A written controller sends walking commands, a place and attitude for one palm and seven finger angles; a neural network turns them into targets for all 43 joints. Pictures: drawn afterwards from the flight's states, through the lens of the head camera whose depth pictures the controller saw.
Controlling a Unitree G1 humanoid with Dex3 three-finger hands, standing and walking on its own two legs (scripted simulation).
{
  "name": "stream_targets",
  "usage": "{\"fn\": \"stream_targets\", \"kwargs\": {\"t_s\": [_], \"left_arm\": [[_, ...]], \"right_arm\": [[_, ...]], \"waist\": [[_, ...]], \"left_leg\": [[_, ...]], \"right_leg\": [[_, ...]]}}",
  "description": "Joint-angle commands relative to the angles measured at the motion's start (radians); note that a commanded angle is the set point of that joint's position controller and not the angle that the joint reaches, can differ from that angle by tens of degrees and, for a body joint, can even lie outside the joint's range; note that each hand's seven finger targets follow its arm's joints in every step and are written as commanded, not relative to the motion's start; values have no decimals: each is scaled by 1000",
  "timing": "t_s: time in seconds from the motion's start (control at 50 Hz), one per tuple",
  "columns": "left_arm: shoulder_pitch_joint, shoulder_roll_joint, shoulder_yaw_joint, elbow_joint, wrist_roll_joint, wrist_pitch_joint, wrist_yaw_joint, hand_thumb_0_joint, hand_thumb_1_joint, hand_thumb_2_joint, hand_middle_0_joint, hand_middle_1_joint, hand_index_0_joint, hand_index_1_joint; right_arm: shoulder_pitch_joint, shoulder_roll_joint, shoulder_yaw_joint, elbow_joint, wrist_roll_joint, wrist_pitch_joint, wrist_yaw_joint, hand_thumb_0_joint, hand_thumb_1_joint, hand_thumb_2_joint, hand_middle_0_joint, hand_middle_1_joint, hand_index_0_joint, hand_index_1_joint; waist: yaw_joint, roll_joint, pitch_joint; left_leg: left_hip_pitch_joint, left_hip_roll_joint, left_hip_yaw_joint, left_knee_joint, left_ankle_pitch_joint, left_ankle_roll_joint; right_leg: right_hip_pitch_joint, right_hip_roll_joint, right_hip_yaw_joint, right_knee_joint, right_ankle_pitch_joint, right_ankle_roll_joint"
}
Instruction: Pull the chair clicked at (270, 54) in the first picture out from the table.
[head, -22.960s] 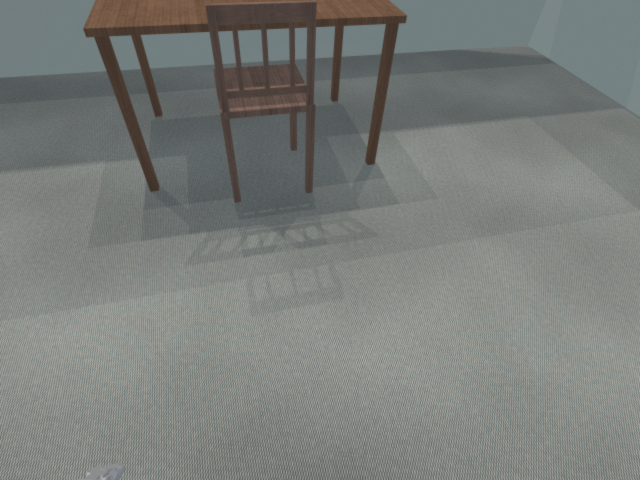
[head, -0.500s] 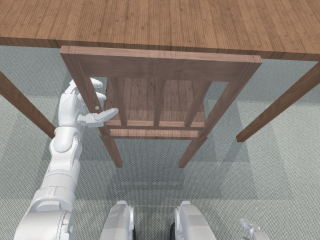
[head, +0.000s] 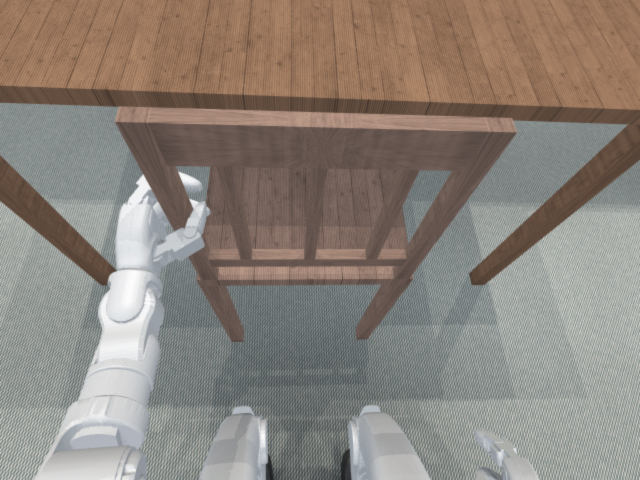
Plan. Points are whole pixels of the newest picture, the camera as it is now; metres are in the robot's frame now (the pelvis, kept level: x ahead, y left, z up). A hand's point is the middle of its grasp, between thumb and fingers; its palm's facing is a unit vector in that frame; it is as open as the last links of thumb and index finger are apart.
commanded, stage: hook a spindle and tug to test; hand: left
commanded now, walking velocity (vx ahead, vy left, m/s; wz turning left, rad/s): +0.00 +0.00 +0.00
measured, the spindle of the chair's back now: (313, 217) +0.44 +0.00 +0.01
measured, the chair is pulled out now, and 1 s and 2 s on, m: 0.00 0.06 0.15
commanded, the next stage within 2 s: step backward, pulling the chair out in 0.32 s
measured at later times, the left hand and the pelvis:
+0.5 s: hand (190, 248) +0.39 +0.15 +0.02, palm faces +0.04 -1.00 -0.08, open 5.8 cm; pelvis +0.01 -0.01 +0.02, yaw +1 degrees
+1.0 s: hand (201, 281) +0.34 +0.13 +0.04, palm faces +0.02 -0.99 -0.13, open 5.7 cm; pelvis -0.01 +0.00 +0.10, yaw -2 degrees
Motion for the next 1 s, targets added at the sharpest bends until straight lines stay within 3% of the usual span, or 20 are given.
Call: {"fn": "stream_targets", "kwargs": {"t_s": [0.0, 0.08, 0.14, 0.18, 0.24, 0.38, 0.4, 0.42, 0.44, 0.48, 0.54, 0.58, 0.6, 0.64, 0.7, 0.72, 0.76, 0.86, 0.92, 0.98], "left_arm": [[-172, 142, 25, -236, -5, -77, -4, 0, 900, 900, -500, -1450, -500, -1450], [-136, 147, 29, -272, -7, -82, -4, 0, 900, 900, -500, -1450, -500, -1450], [-116, 114, -6, -290, -9, -80, -7, 0, 900, 900, -500, -1450, -500, -1450], [-90, 134, 11, -307, -13, -79, -10, 0, 900, 900, -500, -1450, -500, -1450], [-40, 115, -5, -341, -18, -75, -15, 0, 900, 900, -500, -1450, -500, -1450], [-64, 104, -26, -347, -12, -78, -18, 0, 900, 900, -500, -1450, -500, -1450], [-50, 50, -79, -392, -15, -78, -22, 0, 900, 900, -500, -1450, -500, -1450], [-253, 322, 47, -546, 83, 32, 101, 0, 900, 900, -500, -1450, -500, -1450], [-313, 299, 12, -648, 88, 78, 145, 0, 900, 900, -500, -1450, -500, -1450], [-190, 240, -11, -546, 92, 150, 183, 0, 900, 900, -500, -1450, -500, -1450], [-98, 129, -98, -252, 105, 247, 201, 0, 900, 900, -500, -1450, -500, -1450], [-174, 131, -116, -117, 109, 263, 206, 0, 900, 900, -500, -1450, -500, -1450], [-211, 142, -108, -71, 112, 258, 208, 0, 900, 900, -500, -1450, -500, -1450], [-265, 155, -105, -11, 120, 235, 208, 0, 900, 900, -500, -1450, -500, -1450], [-262, 115, -140, 80, 118, 215, 194, 0, 900, 900, -500, -1450, -500, -1450], [-257, 131, -127, 92, 119, 209, 190, 0, 900, 900, -500, -1450, -500, -1450], [-226, 110, -139, 117, 116, 200, 184, 0, 900, 900, -500, -1450, -500, -1450], [-136, 96, -140, 80, 110, 181, 173, 0, 900, 900, -500, -1450, -500, -1450], [-98, 109, -126, 51, 108, 180, 174, 0, 900, 900, -500, -1450, -500, -1450], [-136, 100, -143, 35, 105, 174, 179, 0, 900, 900, -500, -1450, -500, -1450]], "right_arm": [[56, -164, -66, -102, 2, -25, -7, 0, -900, -900, 200, 300, 200, 300], [51, -163, -67, -104, 2, -28, -8, 0, -900, -900, 200, 300, 200, 300], [48, -158, -67, -105, 3, -30, -7, 0, -900, -900, 200, 300, 200, 300], [46, -162, -68, -106, 3, -30, -8, 0, -900, -900, 200, 300, 200, 300], [42, -157, -70, -113, 3, -32, -7, 0, -900, -900, 200, 300, 200, 300], [34, -158, -71, -105, 3, -41, -14, 0, -900, -900, 200, 300, 200, 300], [30, -151, -71, -116, 3, -44, -11, 0, -900, -900, 200, 300, 200, 300], [92, -124, -55, -187, 49, 29, -51, 0, -900, -900, 200, 300, 200, 300], [107, -125, -66, -195, 55, 39, -80, 0, -900, -900, 200, 300, 200, 300], [81, -120, -60, -177, 58, 36, -106, 0, -900, -900, 200, 300, 200, 300], [72, -118, -45, -112, 60, 55, -125, 0, -900, -900, 200, 300, 200, 300], [78, -136, -45, -78, 58, 60, -129, 0, -900, -900, 200, 300, 200, 300], [82, -143, -46, -65, 58, 58, -135, 0, -900, -900, 200, 300, 200, 300], [83, -145, -48, -46, 53, 53, -141, 0, -900, -900, 200, 300, 200, 300], [84, -144, -53, -29, 52, 56, -141, 0, -900, -900, 200, 300, 200, 300], [76, -147, -58, -31, 50, 56, -140, 0, -900, -900, 200, 300, 200, 300], [67, -145, -60, -36, 47, 59, -133, 0, -900, -900, 200, 300, 200, 300], [24, -139, -61, -61, 36, 58, -125, 0, -900, -900, 200, 300, 200, 300], [18, -141, -65, -65, 34, 55, -127, 0, -900, -900, 200, 300, 200, 300], [8, -134, -63, -58, 39, 46, -130, 0, -900, -900, 200, 300, 200, 300]], "waist": [[33, 36, -440], [40, 41, -435], [33, 51, -430], [44, 53, -437], [49, 53, -447], [33, 32, -418], [36, 48, -441], [70, 103, -640], [54, 166, -656], [48, 175, -565], [37, 51, -327], [33, -40, -240], [34, -53, -232], [40, 44, -219], [48, 130, -200], [55, 146, -195], [60, 170, -198], [77, 181, -181], [81, 140, -183], [74, 97, -150]], "left_leg": [[354, -18, -33, -155, 370, -11], [356, -18, -30, -154, 384, -11], [370, -18, -32, -151, 408, -10], [369, -18, -34, -153, 417, -13], [393, -16, -33, -153, 452, -13], [365, -19, -34, -138, 425, -9], [388, -20, -34, -143, 439, -9], [716, -6, -16, -343, 432, 13], [797, -15, -8, -384, 483, 11], [793, 0, -28, -416, 579, 2], [722, 40, -56, -496, 568, 10], [688, 56, -49, -540, 520, 7], [712, 67, -53, -564, 551, 5], [779, 82, -56, -605, 662, 2], [874, 124, -92, -651, 790, 10], [892, 132, -106, -662, 827, 14], [928, 152, -119, -691, 838, 15], [931, 188, -126, -756, 794, 26], [918, 192, -117, -762, 747, 24], [875, 178, -84, -770, 582, 17]], "right_leg": [[221, 20, -14, -146, 335, -38], [233, 20, -11, -144, 355, -39], [226, 19, -13, -140, 377, -39], [240, 17, -12, -137, 385, -40], [247, 16, -15, -136, 413, -40], [235, 14, -10, -133, 409, -37], [246, 12, -13, -133, 414, -37], [619, -47, 75, -331, 496, -52], [687, -45, 83, -384, 635, -44], [659, -61, 78, -384, 751, -40], [671, -72, 68, -454, 759, -18], [729, -96, 87, -524, 800, -1], [751, -103, 89, -540, 836, 1], [764, -105, 88, -567, 868, -3], [770, -91, 76, -597, 786, -9], [780, -82, 72, -611, 760, -12], [792, -66, 62, -622, 675, -17], [834, -49, 53, -628, 574, -21], [868, -52, 59, -639, 599, -25], [869, -69, 83, -662, 588, -26]]}}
